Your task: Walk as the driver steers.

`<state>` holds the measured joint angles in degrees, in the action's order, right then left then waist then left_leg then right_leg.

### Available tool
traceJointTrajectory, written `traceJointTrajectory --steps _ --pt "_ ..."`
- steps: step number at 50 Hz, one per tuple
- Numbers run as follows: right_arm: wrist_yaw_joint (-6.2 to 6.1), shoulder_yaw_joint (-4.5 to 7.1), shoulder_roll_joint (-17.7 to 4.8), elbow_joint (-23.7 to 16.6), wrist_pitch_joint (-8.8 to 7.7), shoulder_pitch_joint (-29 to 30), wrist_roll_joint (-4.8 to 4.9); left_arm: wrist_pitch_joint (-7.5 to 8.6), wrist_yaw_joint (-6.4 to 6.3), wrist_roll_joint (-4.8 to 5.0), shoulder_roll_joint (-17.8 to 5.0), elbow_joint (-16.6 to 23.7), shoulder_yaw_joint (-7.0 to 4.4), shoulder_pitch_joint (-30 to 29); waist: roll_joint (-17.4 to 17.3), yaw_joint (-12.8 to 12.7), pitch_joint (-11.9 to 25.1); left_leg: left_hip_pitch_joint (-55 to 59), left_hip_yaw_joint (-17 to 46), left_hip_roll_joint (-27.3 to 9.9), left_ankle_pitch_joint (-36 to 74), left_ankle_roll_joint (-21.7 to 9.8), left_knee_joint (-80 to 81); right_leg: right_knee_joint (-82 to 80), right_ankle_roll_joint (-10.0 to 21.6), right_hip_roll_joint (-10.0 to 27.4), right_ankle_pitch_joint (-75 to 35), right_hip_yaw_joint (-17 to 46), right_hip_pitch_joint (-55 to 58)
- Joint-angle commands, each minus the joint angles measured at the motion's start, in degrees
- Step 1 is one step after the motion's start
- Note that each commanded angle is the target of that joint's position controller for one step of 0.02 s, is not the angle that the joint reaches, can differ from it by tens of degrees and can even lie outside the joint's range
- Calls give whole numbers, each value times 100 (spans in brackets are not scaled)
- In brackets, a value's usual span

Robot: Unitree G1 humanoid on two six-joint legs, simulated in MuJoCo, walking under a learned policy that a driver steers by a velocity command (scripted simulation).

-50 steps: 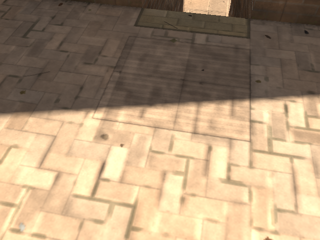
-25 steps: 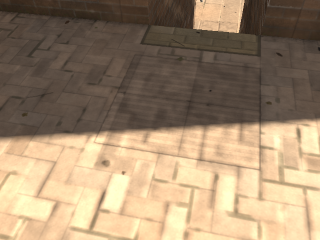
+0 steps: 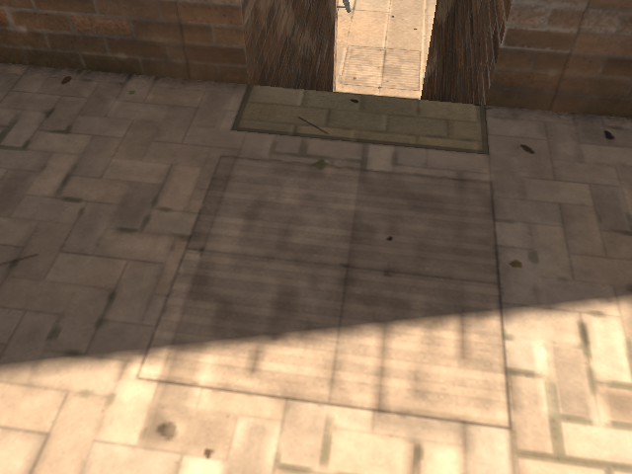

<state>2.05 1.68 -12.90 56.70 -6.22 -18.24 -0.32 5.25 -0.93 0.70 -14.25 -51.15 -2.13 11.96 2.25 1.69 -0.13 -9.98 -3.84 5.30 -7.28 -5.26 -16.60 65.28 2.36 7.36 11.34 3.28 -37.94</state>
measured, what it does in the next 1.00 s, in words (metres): walks ahead: right foot, then left foot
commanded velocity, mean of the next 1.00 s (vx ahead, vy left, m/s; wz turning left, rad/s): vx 0.50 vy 0.00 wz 0.00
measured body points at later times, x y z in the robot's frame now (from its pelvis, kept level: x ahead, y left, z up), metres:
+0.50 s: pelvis +0.28 -0.08 +0.00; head +0.29 -0.10 +0.45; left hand +0.33 +0.18 -0.12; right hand +0.37 -0.35 -0.14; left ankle +0.28 +0.08 -0.66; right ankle +0.30 -0.16 -0.74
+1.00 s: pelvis +0.55 -0.01 -0.01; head +0.58 +0.00 +0.44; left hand +0.59 +0.25 -0.15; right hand +0.67 -0.28 -0.13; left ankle +0.61 +0.07 -0.74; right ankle +0.47 -0.17 -0.65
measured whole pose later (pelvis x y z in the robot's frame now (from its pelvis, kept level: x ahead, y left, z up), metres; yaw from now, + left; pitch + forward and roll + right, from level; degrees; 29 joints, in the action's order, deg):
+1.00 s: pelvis +0.55 -0.01 -0.01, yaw +1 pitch +1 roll +0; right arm 2.0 3.1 -13.8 51.9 -5.7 -10.1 0.0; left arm 5.6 -0.2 1.4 -14.7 -55.2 -2.9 17.0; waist 1.7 0.1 -1.5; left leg -19.7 -3.8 1.8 -8.5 -3.8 -26.6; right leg 68.1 3.0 3.2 20.0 1.5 -24.8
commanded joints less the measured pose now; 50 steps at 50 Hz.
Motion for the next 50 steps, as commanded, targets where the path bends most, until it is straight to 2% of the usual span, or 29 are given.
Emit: traceJointTrajectory --steps 1,5,8,10,12,13,14,15,16,17,18,19,20,21,23,26,28,32,37,40,41,42,43,44,45,46,47,48,50 --pt "-113 119 -755 -311 -103 228 7 -19 -40 -72 -265 242 -78 195 -439 -266 -313 -603 1186 -1597 406 -978 1181 -801 -158 239 -915 6 -127" --pt "-203 146 -916 -215 -26 -236 97 50 34 -18 -164 486 -38 -733 -442 69 -309 -87 920 -1516 489 -728 1088 -2462 -204 -19 -1746 -212 46" --pt "-208 166 -971 -90 35 -546 146 66 130 40 -184 647 -13 -1234 -496 261 -414 421 941 -1684 335 -697 905 -3050 -209 -140 -1605 -273 79" --pt "-218 183 -976 -26 94 -650 153 101 209 57 -245 768 -15 -1429 -523 274 -469 829 1020 -1872 338 -647 681 -3332 -98 -185 -1242 -247 41" --pt "-231 218 -1043 -17 154 -599 157 152 267 57 -371 801 -54 -1299 -597 125 -389 1081 1100 -2009 623 -557 368 -3568 64 -280 -777 -296 366" --pt "-234 228 -1085 -40 186 -487 153 176 276 53 -476 741 -109 -991 -658 -84 -227 1093 1046 -1974 1280 -481 14 -3683 160 -418 -610 -419 863" --pt "-232 200 -1020 -73 218 -380 127 190 260 42 -675 526 -230 -270 -615 -459 184 988 818 -1707 2228 -351 -845 -3808 300 -616 -562 -573 1817" --pt "-229 104 -797 -187 218 -327 47 202 216 10 -1081 226 -388 896 -322 -901 1004 192 495 -1355 2091 -152 -2384 -3651 611 -153 -705 -57 3493" --pt "-175 -98 -140 -292 97 -911 24 154 202 -84 -1749 71 -555 1685 1096 -822 1857 -2247 54 -393 -34 316 -4757 -3967 1502 1296 -81 2414 5858" --pt "-146 -78 -315 -205 -64 -926 112 148 226 -72 -1318 44 -431 1779 1284 -849 2236 -3103 939 -237 -2403 265 -5719 -4779 1719 1620 385 3940 6134" --pt "-123 72 -883 -352 -149 -400 268 162 226 -41 -955 131 -308 1255 868 -745 1385 -3594 1069 -607 -2083 131 -6079 -4823 1387 1435 415 3160 5440" --pt "-144 89 -934 -461 -162 -11 279 149 226 -31 -743 274 -231 677 455 -571 891 -3493 895 -938 -1514 89 -5907 -4920 1192 1210 -16 2300 4593" --pt "-180 110 -857 -489 -127 188 199 140 255 -49 -561 335 -170 283 121 -408 509 -3262 798 -1137 -1097 119 -5531 -5144 1095 954 -424 1723 3826" --pt "-208 146 -778 -481 -44 147 141 154 280 -82 -422 338 -125 109 182 -217 322 -2910 813 -1309 -815 140 -5179 -5351 982 722 -661 1284 3319" --pt "-220 129 -513 -412 107 -62 122 179 306 -100 -405 208 -127 203 243 -61 205 -2545 720 -1340 -554 217 -4921 -5609 1013 524 -1099 847 2873" --pt "-246 166 -520 -583 174 346 77 187 229 -105 -626 17 -188 527 90 -67 -19 -3028 694 -1375 37 347 -4275 -5759 1085 510 -1774 494 2951" --pt "-236 172 -481 -736 162 798 55 141 161 -90 -641 -65 -185 709 79 -165 -102 -3267 669 -1364 552 407 -3607 -5806 1032 478 -1855 335 3107" --pt "-169 129 -369 -955 117 1614 89 96 84 -36 -727 -201 -190 1016 112 -407 -285 -3031 472 -1169 1369 407 -2290 -5927 885 359 -1482 41 3238" --pt "-26 96 -397 -1235 54 2325 148 -11 41 15 -773 -468 -231 1417 121 -580 -557 -3200 455 -1052 1061 266 -1552 -5658 854 684 -1452 70 4090" --pt "57 141 -540 -1275 -6 2183 154 -86 6 31 -870 -496 -286 1294 210 -372 -405 -2678 336 -894 459 62 -1311 -5202 731 821 -2252 63 4398" --pt "53 205 -665 -1197 -21 1844 149 -110 4 26 -928 -469 -302 1174 304 -165 -174 -2063 180 -711 314 -26 -1273 -4820 666 764 -3152 -5 4373" --pt "29 324 -852 -967 -22 1097 137 -144 6 11 -889 -441 -284 1048 289 231 257 -1026 2 -494 335 -156 -1191 -3963 546 524 -3983 -200 4193" --pt "-20 469 -1185 -660 -15 15 114 -151 10 -42 -740 -354 -213 1003 87 648 970 649 378 -818 493 -399 -1369 -2587 357 205 -3564 -415 3334" --pt "-61 612 -1749 -504 21 -825 -2 -55 75 -71 -145 -289 -34 1645 -1147 538 1908 3086 2825 -2344 -219 -1264 -1197 -194 -70 -666 -1243 -665 941" --pt "-50 502 -1460 -477 44 -866 61 101 112 -20 -91 -374 6 1648 -1665 521 2379 3457 4629 -2829 -733 -1509 -188 911 -84 -1086 2049 138 -2" --pt "-48 395 -1143 -527 30 -420 110 205 140 147 -626 -224 -141 1146 -1329 475 1582 2790 3998 -2645 -1033 -1193 -63 1359 51 -705 1867 394 -547" --pt "-56 327 -930 -669 31 126 106 241 121 202 -738 -69 -160 678 -933 314 940 1854 3150 -2458 -769 -982 54 1203 131 -370 1339 183 -580" --pt "-27 266 -742 -721 18 546 54 216 75 127 -698 -28 -188 439 -526 117 476 920 2527 -2220 -344 -868 284 811 125 -125 859 68 -329" --pt "13 201 -517 -691 -25 798 -23 42 21 40 -476 -88 -226 669 -722 -233 248 -8 1842 -1859 37 -735 644 268 114 132 408 106 379"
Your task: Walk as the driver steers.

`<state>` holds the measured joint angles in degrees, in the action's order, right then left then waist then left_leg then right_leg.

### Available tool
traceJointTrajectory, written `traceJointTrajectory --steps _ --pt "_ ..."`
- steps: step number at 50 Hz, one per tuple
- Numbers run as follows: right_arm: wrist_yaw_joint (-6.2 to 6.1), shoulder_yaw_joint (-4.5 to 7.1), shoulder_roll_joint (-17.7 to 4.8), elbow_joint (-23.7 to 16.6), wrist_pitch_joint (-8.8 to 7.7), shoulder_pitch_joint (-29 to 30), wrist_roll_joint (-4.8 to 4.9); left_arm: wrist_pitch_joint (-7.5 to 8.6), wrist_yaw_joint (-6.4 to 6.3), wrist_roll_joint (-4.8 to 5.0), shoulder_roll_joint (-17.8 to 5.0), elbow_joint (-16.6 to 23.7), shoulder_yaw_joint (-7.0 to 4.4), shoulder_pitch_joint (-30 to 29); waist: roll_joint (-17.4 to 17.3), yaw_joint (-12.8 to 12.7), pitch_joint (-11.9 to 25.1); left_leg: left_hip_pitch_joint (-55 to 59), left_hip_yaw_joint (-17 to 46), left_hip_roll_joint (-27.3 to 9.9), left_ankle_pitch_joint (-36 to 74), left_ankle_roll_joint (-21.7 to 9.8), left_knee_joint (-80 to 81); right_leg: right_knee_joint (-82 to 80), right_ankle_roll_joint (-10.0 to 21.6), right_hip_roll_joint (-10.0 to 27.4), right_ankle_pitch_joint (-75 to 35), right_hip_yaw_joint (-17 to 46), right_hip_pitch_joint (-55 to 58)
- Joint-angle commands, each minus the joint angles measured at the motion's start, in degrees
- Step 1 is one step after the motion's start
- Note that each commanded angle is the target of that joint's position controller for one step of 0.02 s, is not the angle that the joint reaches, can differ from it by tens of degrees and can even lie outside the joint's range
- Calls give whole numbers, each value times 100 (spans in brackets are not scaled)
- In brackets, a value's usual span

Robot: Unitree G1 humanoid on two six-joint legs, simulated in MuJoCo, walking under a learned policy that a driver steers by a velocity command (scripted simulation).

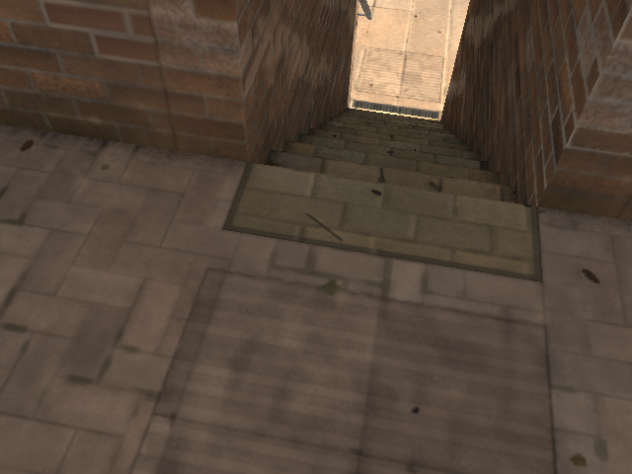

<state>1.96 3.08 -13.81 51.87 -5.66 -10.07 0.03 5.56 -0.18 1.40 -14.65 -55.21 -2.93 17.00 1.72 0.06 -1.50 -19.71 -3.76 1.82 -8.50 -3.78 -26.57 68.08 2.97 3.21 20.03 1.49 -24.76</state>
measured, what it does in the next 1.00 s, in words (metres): walks ahead: right foot, then left foot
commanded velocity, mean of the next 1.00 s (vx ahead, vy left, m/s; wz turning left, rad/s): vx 0.36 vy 0.00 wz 0.00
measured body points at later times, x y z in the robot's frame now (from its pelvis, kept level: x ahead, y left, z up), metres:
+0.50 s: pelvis +0.28 -0.06 -0.01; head +0.31 -0.07 +0.44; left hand +0.45 +0.19 -0.11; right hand +0.26 -0.32 -0.16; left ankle +0.11 +0.08 -0.66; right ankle +0.37 -0.15 -0.74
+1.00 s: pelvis +0.46 -0.04 -0.01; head +0.48 -0.02 +0.44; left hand +0.52 +0.22 -0.16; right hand +0.59 -0.29 -0.13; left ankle +0.55 +0.07 -0.74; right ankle +0.40 -0.15 -0.74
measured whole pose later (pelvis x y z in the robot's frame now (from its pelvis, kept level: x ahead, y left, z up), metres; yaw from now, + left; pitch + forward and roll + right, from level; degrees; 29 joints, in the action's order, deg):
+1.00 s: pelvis +0.46 -0.04 -0.01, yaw -1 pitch +1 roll +0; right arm -0.7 2.5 -11.5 54.9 -1.9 -5.6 -0.8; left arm 1.6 -1.5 -0.2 -13.5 -57.9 -2.2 11.7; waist 1.7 -1.9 -0.9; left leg -23.4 -1.8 -0.1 -7.6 -1.5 -29.6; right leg 32.1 0.2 -0.1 22.1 -1.2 -11.5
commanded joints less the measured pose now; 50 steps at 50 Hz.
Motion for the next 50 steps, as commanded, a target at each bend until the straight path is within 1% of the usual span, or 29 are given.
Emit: traceJointTrajectory --steps 1,4,6,10,15,18,19,20,21,22,23,24,25,26,27,29,32,34,36,40,42,43,44,45,46,47,48,49,50 --pt "21 70 -451 -145 -96 -95 -47 -56 -63 -37 -305 279 -136 272 -674 -123 334 778 1636 -1445 331 -929 1767 -139 21 563 -544 235 -825" --pt "-77 127 -711 20 -116 -420 -43 -129 -95 -89 -338 449 -174 -154 -505 -108 74 785 1291 -1427 885 -1022 1981 -815 -142 621 -1175 188 -1310" --pt "-151 128 -747 103 -78 -643 -26 -115 -85 -121 -325 591 -184 -590 -444 -1 3 1031 1146 -1403 1110 -964 2005 -1461 -224 610 -1753 166 -1644" --pt "-219 117 -797 223 -27 -979 32 -62 0 -89 -176 798 -122 -1364 -486 236 -130 1253 777 -1235 1042 -767 2043 -2795 -236 398 -2654 -40 -1477" --pt "-242 153 -863 480 82 -1455 79 -4 157 -25 -181 1086 -54 -2145 -479 480 -380 2121 792 -1537 1033 -760 1751 -3601 -153 228 -2355 -120 -1643" --pt "-276 209 -949 531 158 -1399 102 54 249 -10 -324 1167 -79 -2086 -597 300 -293 2509 839 -1742 1710 -643 1328 -3868 58 104 -1751 -173 -1290" --pt "-280 227 -1002 506 178 -1280 105 69 253 -15 -443 1105 -130 -1795 -678 112 -106 2512 785 -1711 2490 -575 1015 -3924 151 -48 -1580 -293 -764" --pt "-280 223 -1002 472 205 -1122 111 77 237 -34 -608 925 -228 -1172 -693 -250 267 2394 607 -1527 3421 -465 312 -4043 281 -259 -1610 -477 162" --pt "-275 161 -847 413 217 -1069 78 75 195 -58 -919 608 -378 -143 -554 -668 920 1794 371 -1194 3458 -289 -902 -3942 488 -184 -1781 -361 1684" --pt "-246 19 -413 290 158 -1484 -3 63 148 -172 -1451 437 -509 782 402 -699 1870 -196 68 -565 1533 49 -3102 -3883 1164 1246 -1572 1597 3988" --pt "-194 -121 -6 367 14 -1807 16 41 182 -123 -1412 357 -462 984 1418 -579 2467 -1652 652 204 -2414 196 -4424 -4795 1674 2018 -739 3829 4950" --pt "-163 50 -654 300 -95 -1290 186 51 174 -77 -954 390 -325 734 946 -651 1917 -2255 1103 -168 -2344 71 -5002 -4990 1383 1804 -281 3529 4544" --pt "-162 90 -828 130 -154 -797 264 51 158 -64 -780 515 -260 163 662 -525 1151 -2455 894 -479 -1778 -12 -4941 -5122 1158 1641 -611 2694 3660" --pt "-201 108 -797 102 -155 -550 208 50 167 -113 -633 599 -205 -277 211 -353 754 -2203 776 -735 -1255 -11 -4649 -5316 1059 1432 -1096 2102 2786" --pt "-239 150 -722 116 -94 -537 137 64 189 -180 -487 639 -155 -567 155 -137 432 -1839 755 -881 -987 33 -4342 -5475 990 1233 -1970 1598 2075" --pt "-278 144 -430 232 74 -908 97 93 217 -233 -353 550 -109 -624 229 150 402 -1172 719 -932 -911 137 -4024 -5576 987 1024 -3525 918 1464" --pt "-330 151 -333 154 186 -770 17 94 117 -261 -550 386 -125 -527 227 287 325 -1171 589 -844 -438 345 -3263 -5559 1048 892 -5065 246 1210" --pt "-321 115 -263 50 207 -409 -24 29 38 -244 -576 339 -110 -542 240 234 353 -1031 513 -799 198 397 -2304 -5521 917 713 -5145 -97 1188" --pt "-291 71 -201 -26 218 -8 -16 -19 -6 -226 -654 255 -113 -412 279 64 421 -718 412 -666 778 392 -1498 -5494 812 608 -4963 -264 1248" --pt "-260 81 -360 -98 256 376 -6 -119 -36 -168 -675 23 -108 -248 303 -82 408 -512 489 -546 837 339 -785 -5270 832 809 -4403 -54 1673" --pt "-243 106 -448 -89 232 350 -51 -173 -57 -107 -652 -43 -111 -341 278 14 400 -322 475 -484 653 202 -395 -4886 741 852 -4123 82 1826" --pt "-241 135 -496 -1 206 142 -82 -198 -70 -65 -598 -66 -95 -388 181 159 460 72 427 -426 1058 107 83 -4583 584 713 -3770 79 1816" --pt "-269 214 -776 87 187 -60 -122 -194 -75 -113 -513 -113 -74 -124 -137 130 630 697 649 -632 2700 -15 305 -4205 315 387 -3253 -1 1711" --pt "-303 259 -1076 90 192 -137 -153 -151 -72 -246 -365 -151 -41 314 -616 -184 995 1664 1085 -1162 4435 -300 -119 -3728 62 -41 -1970 -188 1154" --pt "-318 170 -744 195 256 -230 -147 -172 -88 -233 36 -352 63 837 -1307 -298 1368 2276 1648 -1709 4528 -964 -212 -3267 -220 -263 -281 -295 602" --pt "-296 77 -363 233 317 -239 -73 -268 -117 -196 -92 -339 46 557 -1215 -141 1333 1991 1977 -1851 3649 -1158 48 -3106 -340 -287 555 -226 599" --pt "-282 36 -328 215 354 -11 -69 -372 -146 -128 -211 -251 19 267 -1133 -187 1156 1648 2052 -1785 2551 -1083 274 -3198 -352 -238 631 -160 558" --pt "-279 38 -406 158 390 261 -84 -486 -184 -119 -231 -257 9 136 -1029 -268 1010 1274 2031 -1658 1564 -904 432 -3470 -333 -177 397 -131 688" --pt "-279 55 -498 76 415 579 -67 -589 -204 -162 -272 -282 3 96 -945 -352 818 771 1857 -1481 656 -658 570 -3882 -284 -140 -23 -121 984"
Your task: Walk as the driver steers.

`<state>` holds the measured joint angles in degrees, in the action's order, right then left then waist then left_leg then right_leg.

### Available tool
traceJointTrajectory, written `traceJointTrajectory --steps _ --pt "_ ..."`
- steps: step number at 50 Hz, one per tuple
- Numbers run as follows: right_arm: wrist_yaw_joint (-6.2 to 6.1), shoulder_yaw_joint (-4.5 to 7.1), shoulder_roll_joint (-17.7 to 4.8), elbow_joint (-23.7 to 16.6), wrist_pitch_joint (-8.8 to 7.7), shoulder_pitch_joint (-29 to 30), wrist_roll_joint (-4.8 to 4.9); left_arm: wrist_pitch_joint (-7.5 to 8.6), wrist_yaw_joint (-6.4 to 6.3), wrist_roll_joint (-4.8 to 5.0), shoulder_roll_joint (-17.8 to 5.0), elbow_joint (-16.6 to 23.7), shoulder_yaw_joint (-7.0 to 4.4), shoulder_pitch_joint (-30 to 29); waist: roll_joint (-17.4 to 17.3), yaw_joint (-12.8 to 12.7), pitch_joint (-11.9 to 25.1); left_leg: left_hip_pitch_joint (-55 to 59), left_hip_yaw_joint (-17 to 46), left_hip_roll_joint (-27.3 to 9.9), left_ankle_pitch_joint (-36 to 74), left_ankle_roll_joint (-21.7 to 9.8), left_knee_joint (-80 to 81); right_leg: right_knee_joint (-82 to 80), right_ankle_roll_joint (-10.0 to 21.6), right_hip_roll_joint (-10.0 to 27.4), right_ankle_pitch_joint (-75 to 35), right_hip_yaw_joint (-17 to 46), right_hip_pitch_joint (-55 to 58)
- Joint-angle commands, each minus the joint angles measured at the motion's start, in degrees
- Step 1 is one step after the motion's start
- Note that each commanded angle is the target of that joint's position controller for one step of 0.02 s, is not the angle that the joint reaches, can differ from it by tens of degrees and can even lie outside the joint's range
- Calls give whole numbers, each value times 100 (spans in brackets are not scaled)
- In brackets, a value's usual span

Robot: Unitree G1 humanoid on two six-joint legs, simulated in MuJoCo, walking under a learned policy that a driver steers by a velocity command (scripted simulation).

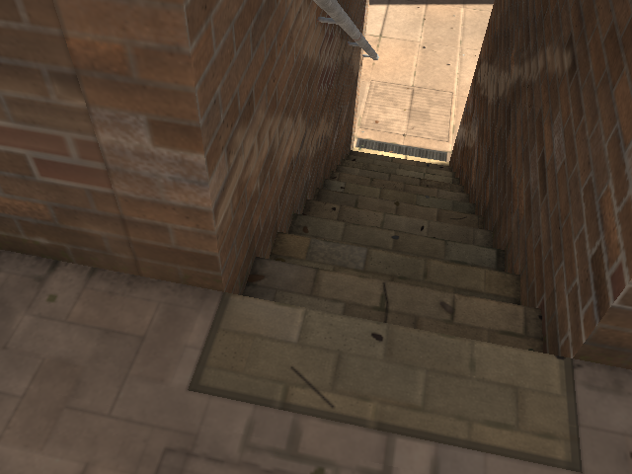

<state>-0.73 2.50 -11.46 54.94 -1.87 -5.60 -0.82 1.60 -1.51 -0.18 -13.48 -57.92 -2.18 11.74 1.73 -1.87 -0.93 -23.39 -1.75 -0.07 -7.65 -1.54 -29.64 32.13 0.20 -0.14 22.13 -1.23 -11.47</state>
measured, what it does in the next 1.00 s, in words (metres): stands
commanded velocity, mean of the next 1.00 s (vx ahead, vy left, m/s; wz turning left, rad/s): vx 0.02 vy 0.00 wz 0.00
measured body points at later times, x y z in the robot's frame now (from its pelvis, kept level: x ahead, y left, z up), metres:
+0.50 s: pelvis +0.02 +0.00 +0.00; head +0.04 +0.00 +0.45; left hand +0.01 +0.24 -0.16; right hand +0.13 -0.25 -0.14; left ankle +0.09 +0.11 -0.73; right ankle -0.05 -0.12 -0.73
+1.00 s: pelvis +0.02 +0.00 +0.00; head +0.03 +0.00 +0.45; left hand -0.02 +0.22 -0.15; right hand +0.09 -0.25 -0.15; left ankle +0.09 +0.11 -0.73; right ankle -0.05 -0.12 -0.73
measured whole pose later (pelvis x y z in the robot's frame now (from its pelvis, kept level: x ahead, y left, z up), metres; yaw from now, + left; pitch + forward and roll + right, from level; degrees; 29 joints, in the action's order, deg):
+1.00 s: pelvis +0.02 +0.00 +0.00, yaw +1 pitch -1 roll +0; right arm -2.1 2.8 -11.2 63.6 0.9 -7.1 0.3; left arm 1.2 -2.3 -0.4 -8.8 -63.9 -1.2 20.3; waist -0.3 -0.1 -2.3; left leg -19.1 -0.6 0.4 -9.2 -1.1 -29.2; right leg 28.1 0.4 0.1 21.6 -2.5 -5.6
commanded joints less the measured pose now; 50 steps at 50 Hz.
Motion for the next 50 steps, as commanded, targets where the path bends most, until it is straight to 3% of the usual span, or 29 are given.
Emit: traceJointTrajectory --steps 1,2,3,7,9,15,27,50 --pt "-14 130 -789 -287 54 354 41 -276 -77 -53 -424 -29 -68 595 -920 -195 601 691 1406 -1061 -313 -606 976 -629 70 227 -530 154 -38" --pt "-18 129 -747 -334 63 476 70 -295 -62 -57 -492 -91 -76 607 -707 -130 314 574 1016 -745 -859 -393 1009 -720 131 238 -344 112 -218" --pt "-28 132 -732 -278 50 399 73 -268 -51 -43 -503 -136 -81 552 -535 -52 163 675 841 -579 -736 -282 888 -746 167 222 -274 99 -333" --pt "-74 155 -682 -21 -12 6 122 -92 -33 -34 -444 -285 -80 583 -219 81 494 1498 627 -471 1541 -438 232 -846 97 285 -1070 147 -279" --pt "-71 161 -653 34 14 -6 115 -72 -28 -14 -396 -336 -72 581 -153 104 558 1657 575 -452 1875 -501 104 -810 73 280 -1264 125 -267" --pt "-66 172 -606 140 141 135 113 -129 -55 -16 -316 -455 -46 687 -155 95 248 1515 489 -359 1323 -450 139 -847 85 276 -1026 99 -363" --pt "-115 165 -603 380 235 168 103 -76 -91 -30 -193 -560 4 950 -170 142 -69 1485 461 -271 563 -301 284 -1037 102 291 -524 99 -569" --pt "-157 101 -532 678 234 -100 111 -19 -96 -18 -4 -562 31 1404 -140 177 -187 1421 472 -238 365 -243 357 -1162 134 260 -474 79 -599"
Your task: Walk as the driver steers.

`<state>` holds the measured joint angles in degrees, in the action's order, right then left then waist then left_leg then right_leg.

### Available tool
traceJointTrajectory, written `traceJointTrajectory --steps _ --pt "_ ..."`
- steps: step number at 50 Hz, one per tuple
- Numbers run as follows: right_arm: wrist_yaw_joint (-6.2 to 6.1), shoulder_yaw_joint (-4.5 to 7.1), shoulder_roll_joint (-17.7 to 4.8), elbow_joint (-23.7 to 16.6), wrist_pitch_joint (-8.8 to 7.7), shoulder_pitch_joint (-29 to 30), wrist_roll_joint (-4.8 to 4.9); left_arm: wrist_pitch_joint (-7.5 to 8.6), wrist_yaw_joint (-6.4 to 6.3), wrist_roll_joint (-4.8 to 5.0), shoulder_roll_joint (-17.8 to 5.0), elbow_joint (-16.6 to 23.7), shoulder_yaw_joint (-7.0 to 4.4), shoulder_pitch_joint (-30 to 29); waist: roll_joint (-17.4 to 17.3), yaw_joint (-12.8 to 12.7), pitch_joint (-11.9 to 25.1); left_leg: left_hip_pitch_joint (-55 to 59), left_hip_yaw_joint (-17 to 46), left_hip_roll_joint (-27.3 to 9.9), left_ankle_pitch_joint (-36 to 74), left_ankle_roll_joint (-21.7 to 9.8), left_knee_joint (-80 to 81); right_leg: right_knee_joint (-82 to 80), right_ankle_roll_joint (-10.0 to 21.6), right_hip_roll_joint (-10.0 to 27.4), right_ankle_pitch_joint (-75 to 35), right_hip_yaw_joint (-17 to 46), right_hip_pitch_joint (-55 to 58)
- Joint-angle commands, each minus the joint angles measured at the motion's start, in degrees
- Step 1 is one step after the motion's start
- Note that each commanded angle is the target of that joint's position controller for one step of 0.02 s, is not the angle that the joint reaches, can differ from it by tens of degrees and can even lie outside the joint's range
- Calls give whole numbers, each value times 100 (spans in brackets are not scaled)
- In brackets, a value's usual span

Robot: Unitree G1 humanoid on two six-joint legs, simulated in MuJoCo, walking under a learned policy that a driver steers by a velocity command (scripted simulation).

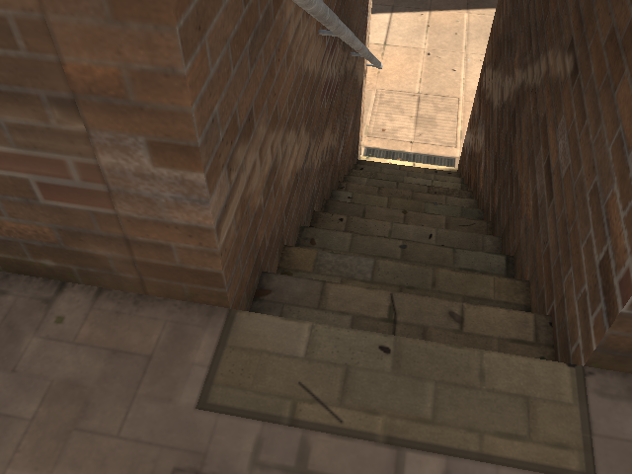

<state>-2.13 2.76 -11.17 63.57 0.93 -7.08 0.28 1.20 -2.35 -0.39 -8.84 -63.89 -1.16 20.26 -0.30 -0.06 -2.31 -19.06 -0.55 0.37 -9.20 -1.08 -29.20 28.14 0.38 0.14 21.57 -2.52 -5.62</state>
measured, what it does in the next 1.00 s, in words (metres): walks ahead, turning right: right foot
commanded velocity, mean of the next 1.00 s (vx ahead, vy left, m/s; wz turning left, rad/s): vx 0.35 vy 0.00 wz -0.25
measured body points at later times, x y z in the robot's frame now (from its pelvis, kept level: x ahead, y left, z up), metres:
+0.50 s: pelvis +0.14 +0.05 +0.01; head +0.14 +0.06 +0.46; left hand +0.22 +0.31 -0.13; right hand +0.11 -0.20 -0.14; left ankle +0.10 +0.13 -0.73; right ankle +0.14 -0.11 -0.64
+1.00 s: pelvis +0.40 -0.04 +0.00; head +0.43 -0.05 +0.45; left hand +0.57 +0.19 -0.13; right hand +0.44 -0.34 -0.11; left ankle +0.43 +0.13 -0.63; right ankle +0.44 -0.11 -0.73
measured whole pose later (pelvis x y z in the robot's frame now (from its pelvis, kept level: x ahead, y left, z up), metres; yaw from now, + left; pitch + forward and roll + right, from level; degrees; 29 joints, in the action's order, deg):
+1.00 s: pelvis +0.40 -0.04 +0.00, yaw -19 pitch +2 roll +0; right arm -0.6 1.7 -16.3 47.7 -7.6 -10.9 -0.8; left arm 3.3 2.3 -0.4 -14.6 -47.5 -3.7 14.5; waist -0.4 -0.6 -2.0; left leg -34.7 4.3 -4.5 -21.1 1.7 -73.8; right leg 26.8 7.2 -8.2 7.8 1.9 -20.3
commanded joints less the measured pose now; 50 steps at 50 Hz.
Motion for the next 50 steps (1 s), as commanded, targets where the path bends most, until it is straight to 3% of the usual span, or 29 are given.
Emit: traceJointTrajectory --steps 1,4,6,7,8,11,12,14,15,16,17,18,20,22,26,30,35,36,37,39,40,41,42,43,44,45,46,49,50 --pt "-18 74 -559 -179 -46 37 2 22 -12 3 -464 37 -71 567 62 -3 -49 990 351 -282 536 -289 308 -763 116 231 -436 208 -1182" --pt "-18 104 -597 -106 -52 -94 52 -2 -43 64 -675 58 -148 673 350 -39 -232 534 -26 83 -1770 -258 -55 -1021 439 357 1489 495 -1265" --pt "41 101 -537 -313 -196 343 87 65 -66 131 -973 139 -246 884 755 -255 -658 -532 -308 228 -1834 -214 -827 -1656 927 1117 2445 1538 -943" --pt "100 90 -490 -424 -302 533 118 133 -68 162 -1196 178 -328 779 1006 -263 -946 -1072 -324 55 -1317 -245 -1352 -1936 1186 1698 2358 2164 -731" --pt "150 93 -496 -485 -394 622 121 203 -62 147 -1183 202 -348 745 971 -266 -1083 -1514 -176 -177 -1310 -300 -1689 -1950 1320 1989 1930 2397 -484" --pt "265 97 -483 -603 -593 661 211 316 31 167 -978 239 -327 783 761 -218 -1065 -1923 -140 -417 -1711 -393 -1405 -1583 1165 1861 405 1932 261" --pt "295 107 -455 -561 -631 515 221 300 63 191 -999 281 -327 666 707 -99 -956 -1299 -340 -303 -1458 -390 -877 -1436 1027 1645 167 1576 38" --pt "317 250 -568 -101 -616 -683 199 280 115 165 -1108 393 -328 396 685 444 -385 1092 -828 317 -481 -350 -327 -627 780 1102 -1338 903 -1069" --pt "306 385 -840 122 -594 -1567 193 308 126 163 -1080 467 -306 188 370 881 39 2144 -285 36 -439 -532 -137 568 540 779 -2316 450 -1582" --pt "260 544 -1541 177 -591 -2385 160 387 124 142 -684 734 -201 87 -1202 1058 498 3177 2278 -1419 -1149 -1273 929 2886 18 -35 -1586 -257 -2908" --pt "316 386 -1308 246 -656 -2560 54 502 116 205 -451 862 -153 3 -1513 937 946 3314 4348 -2260 -1450 -1764 1919 4325 47 -340 939 583 -3509" --pt "305 248 -1014 90 -730 -1921 35 567 153 375 -668 952 -224 -204 -979 618 385 2839 3933 -2313 -1881 -1620 1851 4975 253 62 719 913 -4050" --pt "340 81 -632 -213 -767 -1008 29 562 164 369 -754 924 -284 -347 -260 280 -149 1890 2312 -1877 -1523 -1109 1968 4679 517 589 -408 805 -3994" --pt "324 18 -508 -208 -715 -953 -52 471 143 309 -812 845 -386 -177 -480 47 -272 1369 1148 -1396 -563 -743 2102 4084 544 766 -936 729 -3453" --pt "194 40 -774 -145 -766 -1338 -169 319 199 282 -565 1055 -354 -797 -171 123 -326 1393 398 -1432 604 -852 2247 3433 389 706 -1605 878 -3927" --pt "45 38 -897 -292 -766 -1333 -120 331 291 205 -560 1484 -277 -1652 -222 238 -411 1416 -229 -1385 1031 -756 2423 1876 251 569 -2522 573 -3931" --pt "-15 1 -901 -228 -610 -1898 -127 410 599 187 -490 2043 -152 -2781 -114 493 -621 2025 -825 -1497 1504 -565 2276 937 399 440 -2705 57 -3910" --pt "-10 22 -1011 -292 -593 -1889 -107 411 660 212 -544 2152 -161 -2808 -294 393 -598 2245 -923 -1498 1840 -529 2106 840 461 380 -2403 -40 -3792" --pt "-74 -2 -936 -304 -485 -1744 -113 415 727 108 -646 2287 -197 -2680 -632 123 -528 2080 -1184 -1140 3040 -391 1392 747 505 55 -2027 -312 -3190" --pt "-98 47 -1172 -569 -356 -1620 -143 378 803 106 -995 2021 -387 -1459 -647 -422 262 1969 -1180 -1445 5514 -323 -260 1130 684 -471 -1408 -657 -1822" --pt "-68 64 -1310 -753 -371 -1374 -72 342 779 120 -1317 1825 -541 -584 -558 -890 772 1532 -1151 -1424 5499 -212 -1365 699 901 -561 -1705 -505 -580" --pt "13 26 -1302 -878 -515 -1494 -153 208 615 201 -1864 1623 -766 388 -58 -1183 1361 230 -1188 -1137 3190 -20 -3144 479 1300 96 -766 751 1164" --pt "191 -218 -342 -1163 -812 -2011 -250 156 485 139 -2417 1846 -792 128 1632 -413 2058 -1969 -583 45 -2222 261 -5499 8 2430 1615 -1197 4091 2798" --pt "315 -162 -776 -1340 -1087 -1630 -52 178 421 -78 -2115 1862 -676 563 1118 -811 2892 -2966 675 237 -2097 235 -6402 -1189 2843 2032 -188 5580 3490" --pt "346 -65 -1142 -1421 -1184 -1201 -29 234 370 -135 -1866 1874 -653 247 806 -796 2058 -3482 764 -38 -1572 74 -6344 -1227 2482 1709 -583 4796 2854" --pt "291 -44 -1122 -1460 -1182 -1182 37 272 370 22 -1426 1860 -547 -251 -217 -355 1428 -3105 732 -354 -1237 52 -5862 -1104 2156 1512 -1284 3848 1662" --pt "174 4 -1195 -1452 -1102 -1221 -4 317 442 68 -1137 2072 -430 -821 -521 -30 1211 -2414 762 -610 -1086 52 -5353 -1149 1940 1235 -1653 3247 517" --pt "115 106 -1298 -1734 -805 -1141 -177 336 449 26 -1175 2257 -352 -1208 -211 430 432 -1382 535 -664 -1179 350 -4303 -1154 1925 867 -3374 2327 -1528" --pt "73 113 -1213 -1860 -733 -1085 -155 363 422 -80 -1414 2280 -375 -1163 -109 486 312 -1081 392 -552 -1147 459 -3933 -1066 1853 733 -4013 2040 -1948"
